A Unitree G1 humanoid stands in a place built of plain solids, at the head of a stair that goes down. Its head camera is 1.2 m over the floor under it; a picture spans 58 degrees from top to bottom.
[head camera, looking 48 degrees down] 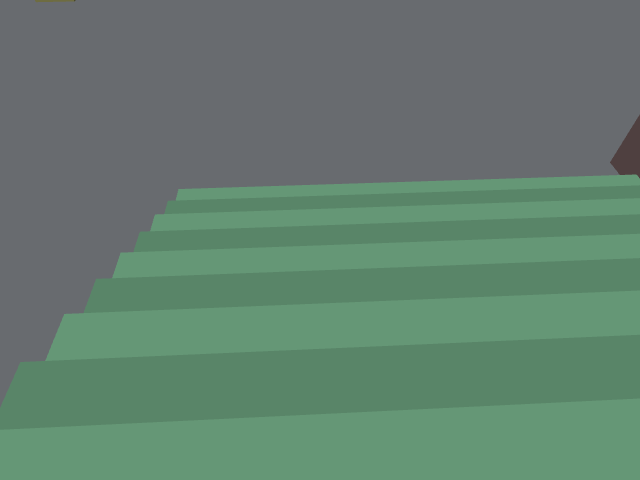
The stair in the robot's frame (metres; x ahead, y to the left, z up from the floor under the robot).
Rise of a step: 0.14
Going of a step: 0.29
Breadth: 3.95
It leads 3 degrees to the left of straight ahead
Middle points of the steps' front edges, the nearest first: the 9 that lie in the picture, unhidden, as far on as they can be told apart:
0.53 -0.89 -0.13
0.82 -0.88 -0.27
1.11 -0.87 -0.40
1.40 -0.85 -0.54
1.69 -0.84 -0.67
1.98 -0.82 -0.81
2.27 -0.81 -0.94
2.56 -0.80 -1.08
2.85 -0.78 -1.21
